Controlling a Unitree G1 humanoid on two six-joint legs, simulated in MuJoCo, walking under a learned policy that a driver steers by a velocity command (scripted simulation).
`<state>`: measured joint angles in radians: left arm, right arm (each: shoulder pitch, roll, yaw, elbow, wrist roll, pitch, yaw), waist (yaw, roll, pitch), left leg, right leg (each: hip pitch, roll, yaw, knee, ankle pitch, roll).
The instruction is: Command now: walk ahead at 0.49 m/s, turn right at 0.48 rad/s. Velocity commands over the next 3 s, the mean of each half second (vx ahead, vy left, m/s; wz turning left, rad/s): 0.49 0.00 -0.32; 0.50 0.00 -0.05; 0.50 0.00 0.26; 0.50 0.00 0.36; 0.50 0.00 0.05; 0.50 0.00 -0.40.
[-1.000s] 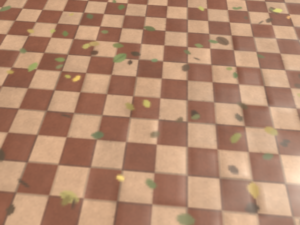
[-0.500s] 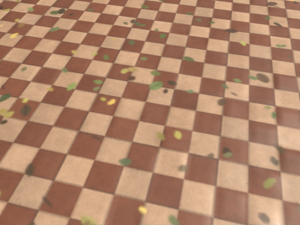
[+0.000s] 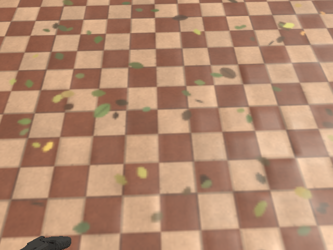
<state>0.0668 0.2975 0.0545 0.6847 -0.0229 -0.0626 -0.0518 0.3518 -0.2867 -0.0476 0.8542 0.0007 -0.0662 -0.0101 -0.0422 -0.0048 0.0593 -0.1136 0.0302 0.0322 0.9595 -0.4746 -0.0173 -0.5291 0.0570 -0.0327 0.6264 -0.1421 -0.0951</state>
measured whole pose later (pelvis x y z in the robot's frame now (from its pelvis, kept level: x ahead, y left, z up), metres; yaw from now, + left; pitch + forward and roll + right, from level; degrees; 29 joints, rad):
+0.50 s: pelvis +0.30 +0.03 +0.01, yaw -9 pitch +2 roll +0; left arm 0.37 0.30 0.05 0.80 -0.02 -0.04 0.00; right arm 0.11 -0.28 -0.04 0.68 0.00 -0.12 0.03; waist 0.05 -0.02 0.01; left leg -0.45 -0.02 0.02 0.55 -0.15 0.04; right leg -0.19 0.08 0.14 0.87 -0.50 -0.04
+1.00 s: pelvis +0.58 -0.04 +0.01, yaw -9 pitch +3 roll +1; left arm 0.04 0.26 0.03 0.66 0.00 -0.09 -0.04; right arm 0.40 -0.30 -0.05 0.87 0.01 -0.05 -0.01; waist -0.07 0.01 0.03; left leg -0.07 0.00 -0.02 0.69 -0.46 0.01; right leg -0.49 0.01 -0.03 0.56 -0.10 -0.07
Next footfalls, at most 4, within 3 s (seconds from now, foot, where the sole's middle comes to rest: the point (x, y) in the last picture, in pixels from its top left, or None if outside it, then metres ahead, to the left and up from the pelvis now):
0.44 left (139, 246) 0.45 0.12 -0.75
0.96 right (206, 180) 0.71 -0.17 -0.75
1.50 left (156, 122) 1.03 0.04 -0.75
2.00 right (186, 75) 1.34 -0.13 -0.75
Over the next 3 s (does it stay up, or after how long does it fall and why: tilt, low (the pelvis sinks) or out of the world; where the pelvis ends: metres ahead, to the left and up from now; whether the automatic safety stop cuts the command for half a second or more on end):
stays up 1.69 0.05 0.01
